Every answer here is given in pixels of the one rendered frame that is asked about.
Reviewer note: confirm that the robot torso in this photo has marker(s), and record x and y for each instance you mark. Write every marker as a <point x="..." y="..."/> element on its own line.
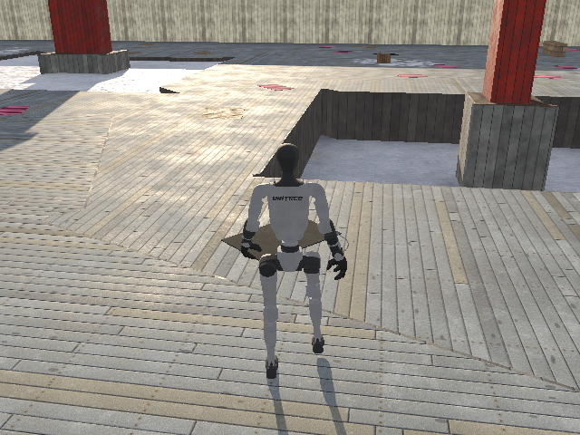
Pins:
<point x="288" y="212"/>

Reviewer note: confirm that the right robot hand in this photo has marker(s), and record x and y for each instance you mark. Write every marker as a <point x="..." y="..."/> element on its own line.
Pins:
<point x="342" y="265"/>

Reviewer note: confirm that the left robot upper arm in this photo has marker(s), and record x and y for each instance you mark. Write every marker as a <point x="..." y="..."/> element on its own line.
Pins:
<point x="255" y="206"/>

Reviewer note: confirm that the robot right forearm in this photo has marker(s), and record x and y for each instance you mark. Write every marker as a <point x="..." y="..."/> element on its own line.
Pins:
<point x="334" y="244"/>

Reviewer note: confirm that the right robot upper arm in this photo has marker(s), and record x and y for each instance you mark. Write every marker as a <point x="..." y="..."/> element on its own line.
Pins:
<point x="321" y="206"/>

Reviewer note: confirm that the right robot foot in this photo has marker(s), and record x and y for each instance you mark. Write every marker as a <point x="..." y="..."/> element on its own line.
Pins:
<point x="318" y="346"/>

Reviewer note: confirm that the left robot hand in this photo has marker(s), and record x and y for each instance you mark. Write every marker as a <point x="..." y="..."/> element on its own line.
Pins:
<point x="247" y="254"/>

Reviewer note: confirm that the robot left forearm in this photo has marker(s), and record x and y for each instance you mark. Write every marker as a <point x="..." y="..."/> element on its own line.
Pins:
<point x="247" y="237"/>

